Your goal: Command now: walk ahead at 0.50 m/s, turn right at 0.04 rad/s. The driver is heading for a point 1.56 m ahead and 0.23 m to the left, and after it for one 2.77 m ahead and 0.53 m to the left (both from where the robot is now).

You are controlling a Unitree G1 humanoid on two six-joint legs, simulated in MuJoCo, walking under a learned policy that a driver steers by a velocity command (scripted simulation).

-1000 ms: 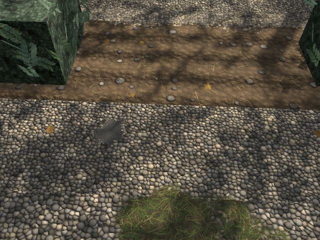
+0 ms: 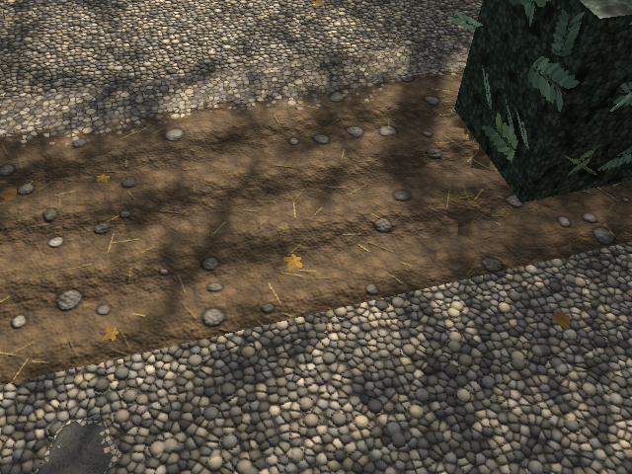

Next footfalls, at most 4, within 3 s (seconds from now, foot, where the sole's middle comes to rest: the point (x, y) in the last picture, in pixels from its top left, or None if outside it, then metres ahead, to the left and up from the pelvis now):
0.20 right None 0.18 -0.13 -0.78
0.70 left None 0.54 0.03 -0.93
1.10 right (371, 380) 0.78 -0.18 -0.93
1.62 left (305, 314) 0.99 -0.02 -0.93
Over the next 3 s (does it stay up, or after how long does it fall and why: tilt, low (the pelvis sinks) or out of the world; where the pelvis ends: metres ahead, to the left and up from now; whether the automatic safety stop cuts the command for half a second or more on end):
stays up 1.20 0.13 -0.16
